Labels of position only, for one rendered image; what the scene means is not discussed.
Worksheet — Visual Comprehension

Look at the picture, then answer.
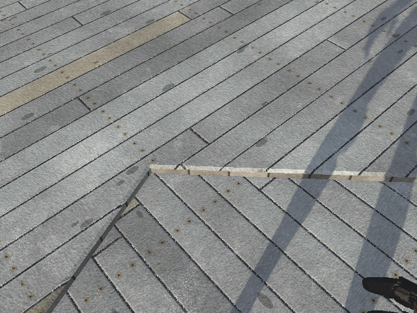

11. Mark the right robot hand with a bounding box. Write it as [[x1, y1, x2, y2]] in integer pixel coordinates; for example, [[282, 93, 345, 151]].
[[362, 276, 417, 313]]

